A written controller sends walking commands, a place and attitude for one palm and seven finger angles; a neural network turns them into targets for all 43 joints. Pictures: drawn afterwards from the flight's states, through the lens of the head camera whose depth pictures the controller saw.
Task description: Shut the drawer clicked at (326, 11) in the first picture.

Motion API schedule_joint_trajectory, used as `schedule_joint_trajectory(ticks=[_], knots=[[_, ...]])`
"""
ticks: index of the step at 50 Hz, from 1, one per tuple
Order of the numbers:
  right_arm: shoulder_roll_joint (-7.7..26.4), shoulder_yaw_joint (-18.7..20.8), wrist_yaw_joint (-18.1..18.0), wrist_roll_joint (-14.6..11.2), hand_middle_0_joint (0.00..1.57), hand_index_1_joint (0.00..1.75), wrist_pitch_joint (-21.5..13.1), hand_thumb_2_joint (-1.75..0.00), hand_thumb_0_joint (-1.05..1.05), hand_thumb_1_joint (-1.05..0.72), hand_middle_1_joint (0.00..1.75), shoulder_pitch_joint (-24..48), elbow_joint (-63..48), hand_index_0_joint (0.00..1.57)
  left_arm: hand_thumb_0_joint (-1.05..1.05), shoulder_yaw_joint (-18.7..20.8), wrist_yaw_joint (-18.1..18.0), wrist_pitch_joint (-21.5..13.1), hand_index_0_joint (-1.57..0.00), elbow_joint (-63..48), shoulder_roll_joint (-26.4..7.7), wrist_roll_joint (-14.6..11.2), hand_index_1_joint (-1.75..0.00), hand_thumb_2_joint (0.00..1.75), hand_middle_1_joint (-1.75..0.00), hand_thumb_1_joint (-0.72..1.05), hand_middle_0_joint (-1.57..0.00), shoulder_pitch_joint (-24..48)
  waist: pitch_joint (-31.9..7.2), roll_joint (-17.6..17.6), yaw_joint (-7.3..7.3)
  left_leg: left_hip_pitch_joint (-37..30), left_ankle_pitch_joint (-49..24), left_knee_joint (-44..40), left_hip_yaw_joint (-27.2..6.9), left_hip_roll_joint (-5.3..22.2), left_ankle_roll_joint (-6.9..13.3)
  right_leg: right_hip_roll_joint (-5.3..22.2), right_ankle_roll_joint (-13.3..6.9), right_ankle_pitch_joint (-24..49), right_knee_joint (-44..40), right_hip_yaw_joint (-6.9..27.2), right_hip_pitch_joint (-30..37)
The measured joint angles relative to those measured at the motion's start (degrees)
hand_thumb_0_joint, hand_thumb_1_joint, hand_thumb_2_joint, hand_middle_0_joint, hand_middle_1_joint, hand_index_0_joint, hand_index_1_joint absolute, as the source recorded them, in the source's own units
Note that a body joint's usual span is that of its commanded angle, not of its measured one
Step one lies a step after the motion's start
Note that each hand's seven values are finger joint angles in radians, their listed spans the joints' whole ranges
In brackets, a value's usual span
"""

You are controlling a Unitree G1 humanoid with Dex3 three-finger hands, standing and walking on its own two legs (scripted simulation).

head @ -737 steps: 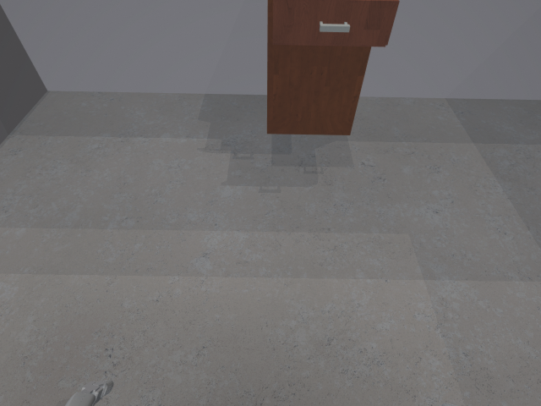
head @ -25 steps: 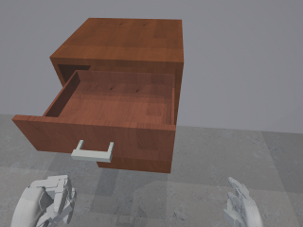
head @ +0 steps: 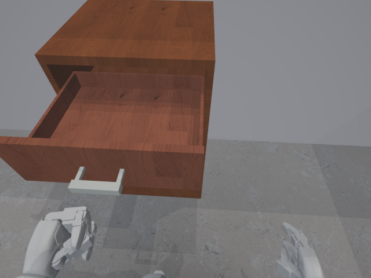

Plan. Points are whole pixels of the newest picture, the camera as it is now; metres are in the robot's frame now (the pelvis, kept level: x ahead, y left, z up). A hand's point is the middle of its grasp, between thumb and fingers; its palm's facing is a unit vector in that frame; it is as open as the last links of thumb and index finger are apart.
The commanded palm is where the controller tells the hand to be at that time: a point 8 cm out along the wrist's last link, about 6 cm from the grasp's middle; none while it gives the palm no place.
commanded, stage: bring the fist close to the handle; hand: left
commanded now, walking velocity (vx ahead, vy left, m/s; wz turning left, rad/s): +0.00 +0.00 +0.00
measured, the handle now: (98, 179) +0.32 +0.21 +0.03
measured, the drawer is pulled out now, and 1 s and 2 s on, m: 0.30 0.30 0.22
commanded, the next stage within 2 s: push the drawer shut in 0.90 s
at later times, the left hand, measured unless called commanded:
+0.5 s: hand (107, 227) +0.22 +0.17 +0.02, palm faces -0.05 -1.00 -0.04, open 3.2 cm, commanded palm +0.20 +0.23 +0.03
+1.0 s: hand (111, 226) +0.22 +0.16 +0.03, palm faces -0.01 -1.00 -0.06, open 3.3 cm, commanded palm +0.20 +0.23 +0.03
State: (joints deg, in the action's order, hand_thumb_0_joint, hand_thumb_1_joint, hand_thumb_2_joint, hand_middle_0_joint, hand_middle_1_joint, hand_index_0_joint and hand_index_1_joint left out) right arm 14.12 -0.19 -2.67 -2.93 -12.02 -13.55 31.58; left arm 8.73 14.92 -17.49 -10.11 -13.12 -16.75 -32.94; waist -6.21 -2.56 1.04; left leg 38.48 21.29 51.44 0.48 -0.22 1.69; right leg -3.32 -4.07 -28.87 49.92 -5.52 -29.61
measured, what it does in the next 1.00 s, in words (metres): stands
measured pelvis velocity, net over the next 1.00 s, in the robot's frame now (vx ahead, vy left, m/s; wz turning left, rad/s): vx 0.00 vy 0.01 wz -0.02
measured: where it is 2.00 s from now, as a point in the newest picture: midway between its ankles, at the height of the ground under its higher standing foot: outside the picture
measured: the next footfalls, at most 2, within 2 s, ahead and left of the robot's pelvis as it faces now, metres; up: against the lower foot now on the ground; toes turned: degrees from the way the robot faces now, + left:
none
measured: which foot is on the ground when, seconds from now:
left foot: down 0.00-1.00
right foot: down 0.00-1.00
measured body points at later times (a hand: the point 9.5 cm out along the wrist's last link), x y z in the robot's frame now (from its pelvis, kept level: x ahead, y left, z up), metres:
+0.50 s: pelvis -0.01 +0.01 -0.03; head +0.05 +0.01 +0.42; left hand +0.22 +0.23 +0.02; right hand +0.17 -0.23 -0.11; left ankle +0.05 +0.10 -0.69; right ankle -0.04 -0.07 -0.69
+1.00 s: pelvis +0.00 +0.01 -0.04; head +0.06 +0.01 +0.41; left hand +0.22 +0.22 +0.03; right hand +0.17 -0.23 -0.12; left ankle +0.05 +0.10 -0.69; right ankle -0.04 -0.07 -0.69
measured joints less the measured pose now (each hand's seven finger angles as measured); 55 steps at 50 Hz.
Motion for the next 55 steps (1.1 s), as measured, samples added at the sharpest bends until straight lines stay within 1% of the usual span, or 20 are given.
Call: schedule_joint_trajectory(ticks=[4, 8, 12, 17, 20, 24, 28, 32, 35, 42, 44, 47, 49, 51, 55], knots=[[-0.12, 0.47, 0.4, 0.13, 0.2, 0.3, 0.76, -0.9, 0.01, -0.9, 0.3, -0.26, 0.09, 0.2, 0.01, 0.09, -0.92, -2.02, -1.4, 0.68, 0.46, 0.23, -1.6, 0.9, -1.6, 0.9, -1.4, -0.14, -0.37, 0.27, 0.21, 1.46, 0.41, 0.94, 0.28, 0.02, 0.06, 0.06, 0.03, -0.49, 1.21, 0.22, -1.62], [-0.07, 0.51, 0.53, 0.32, 0.2, 0.3, 1.47, -0.9, 0.01, -0.9, 0.3, 0.34, 0.11, 0.2, 0.01, -0.36, -0.87, -3.51, -1.4, 2.61, 0.72, 0.49, -1.6, 0.9, -1.6, 0.9, -1.4, 0.46, -0.51, 0.23, 0.3, 3.68, 0.97, 2.69, 0.3, 0.08, 0.16, 0.08, 0.11, -1.13, 2.99, 0.15, -3.81], [-0.03, 0.29, 0.39, 0.57, 0.2, 0.3, 1.76, -0.9, 0.01, -0.9, 0.3, 1.15, -0.11, 0.2, 0.01, -0.86, -1.14, -5.07, -1.4, 4.68, 0.37, 0.89, -1.6, 0.9, -1.6, 0.9, -1.4, 2.47, -0.42, 0.24, 0.21, 6.57, 1.66, 5.09, 0.11, 0.19, 0.26, 0.04, 0.06, -1.91, 5.3, -0.16, -6.53], [-0.16, -0.03, 0.55, 0.94, 0.2, 0.3, 1.84, -0.9, 0.01, -0.9, 0.3, 1.83, -0.46, 0.2, 0.02, -2.21, -2.26, -6.74, -1.4, 5.1, 0.79, 1.35, -1.6, 0.9, -1.6, 0.9, -1.4, 5.82, -0.77, -0.04, 0.08, 9.85, 2.56, 7.89, -0.04, 0.24, 0.46, 0.07, 0.13, -2.88, 8.0, -0.45, -9.62], [-0.48, -0.35, 0.73, 1.07, 0.2, 0.3, 2.6, -0.9, 0.01, -0.9, 0.3, 2.11, -0.7, 0.2, 0.01, -2.8, -2.69, -6.54, -1.4, 5.99, 1.05, 1.92, -1.6, 0.9, -1.6, 0.9, -1.4, 7.73, -1.34, -0.07, 0.16, 11.21, 3.03, 9.04, 0.16, 0.3, 0.58, 0.09, 0.24, -3.36, 9.24, -0.3, -11.05], [-0.78, -0.84, 0.89, 1.14, 0.2, 0.3, 4.07, -0.9, 0.01, -0.9, 0.3, 2.1, -1.4, 0.2, 0.01, -3.12, -3.22, -4.83, -1.4, 8.54, 0.95, 2.66, -1.6, 0.9, -1.6, 0.9, -1.4, 10.04, -1.83, 0.14, 0.41, 12.56, 3.54, 10.16, 0.46, 0.41, 0.68, 0.08, 0.31, -3.88, 10.53, -0.05, -12.51], [-0.69, -1.01, 1.01, 1.32, 0.2, 0.3, 4.94, -0.9, 0.01, -0.9, 0.3, 1.76, -2.09, 0.2, 0.01, -3.2, -4.63, -4.09, -1.4, 9.71, 0.73, 3.11, -1.6, 0.9, -1.6, 0.9, -1.4, 11.39, -1.75, 0.21, 0.67, 13.64, 4.0, 11.21, 0.49, 0.58, 0.73, -0.05, 0.29, -4.26, 11.44, -0.04, -13.55], [-0.53, -0.75, 1.26, 1.4, 0.2, 0.3, 5.54, -0.9, 0.01, -0.9, 0.3, 1.03, -2.47, 0.2, 0.02, -3.9, -6.57, -4.65, -1.4, 6.78, 0.82, 3.39, -1.6, 0.9, -1.6, 0.9, -1.4, 10.47, -1.58, 0.04, 0.72, 13.57, 4.27, 11.38, 0.53, 0.65, 0.81, -0.12, 0.36, -4.35, 11.39, 0.03, -13.41], [-0.45, -0.55, 1.45, 1.38, 0.2, 0.3, 6.27, -0.9, 0.01, -0.9, 0.3, 0.53, -2.59, 0.2, 0.02, -4.71, -7.38, -5.15, -1.4, 4.74, 1.13, 3.87, -1.6, 0.9, -1.6, 0.9, -1.4, 9.05, -2.02, -0.27, 0.75, 13.07, 4.29, 10.94, 0.71, 0.61, 0.89, -0.09, 0.51, -4.28, 10.93, 0.24, -12.95], [-0.34, -0.5, 1.47, 1.24, 0.2, 0.3, 8.0, -0.9, 0.01, -0.9, 0.3, 0.46, -3.69, 0.2, 0.01, -5.56, -7.8, -3.61, -1.4, 6.23, 1.57, 4.63, -1.6, 0.9, -1.6, 0.9, -1.4, 7.33, -2.39, -0.28, 0.88, 13.05, 4.27, 10.79, 1.08, 0.55, 0.93, 0.04, 0.53, -4.4, 11.19, 0.59, -13.2], [-0.33, -0.49, 1.34, 1.31, 0.2, 0.3, 7.93, -0.9, 0.01, -0.9, 0.3, 0.45, -4.0, 0.2, 0.01, -5.75, -8.31, -3.98, -1.4, 5.87, 1.47, 4.71, -1.6, 0.9, -1.6, 0.9, -1.4, 6.81, -2.27, -0.11, 0.81, 13.32, 4.35, 11.1, 0.98, 0.58, 0.87, 0.0, 0.43, -4.52, 11.5, 0.48, -13.44], [-0.27, -0.45, 1.25, 1.5, 0.2, 0.3, 7.54, -0.9, 0.01, -0.9, 0.3, 0.52, -4.05, 0.2, 0.02, -5.98, -9.24, -5.79, -1.4, 4.43, 1.19, 4.87, -1.6, 0.9, -1.6, 0.9, -1.4, 6.56, -2.22, -0.01, 0.63, 13.88, 4.53, 11.78, 0.64, 0.61, 0.72, -0.07, 0.25, -4.77, 12.05, 0.12, -13.82], [-0.23, -0.49, 1.32, 1.56, 0.2, 0.3, 7.44, -0.9, 0.01, -0.9, 0.3, 0.7, -3.89, 0.2, 0.02, -5.93, -9.39, -7.0, -1.4, 3.82, 1.07, 5.0, -1.6, 0.9, -1.6, 0.9, -1.4, 6.98, -2.31, -0.05, 0.53, 14.27, 4.65, 12.23, 0.41, 0.64, 0.62, -0.12, 0.15, -4.93, 12.41, -0.12, -14.1], [-0.22, -0.62, 1.4, 1.55, 0.2, 0.3, 7.63, -0.9, 0.01, -0.9, 0.3, 0.96, -3.66, 0.2, 0.01, -5.62, -9.01, -7.37, -1.4, 4.13, 0.89, 5.04, -1.6, 0.9, -1.6, 0.9, -1.4, 7.83, -2.51, -0.07, 0.47, 14.61, 4.74, 12.56, 0.28, 0.68, 0.53, -0.17, 0.06, -5.05, 12.71, -0.26, -14.41], [-0.13, -1.06, 1.31, 1.27, 0.2, 0.3, 8.31, -0.9, 0.01, -0.9, 0.3, 1.32, -3.58, 0.2, 0.01, -4.85, -7.49, -5.43, -1.4, 6.96, 0.27, 4.73, -1.6, 0.9, -1.6, 0.9, -1.4, 10.21, -2.56, -0.22, 0.62, 14.76, 4.74, 12.74, 0.09, 0.8, 0.36, -0.3, -0.08, -5.08, 12.87, -0.43, -14.53]])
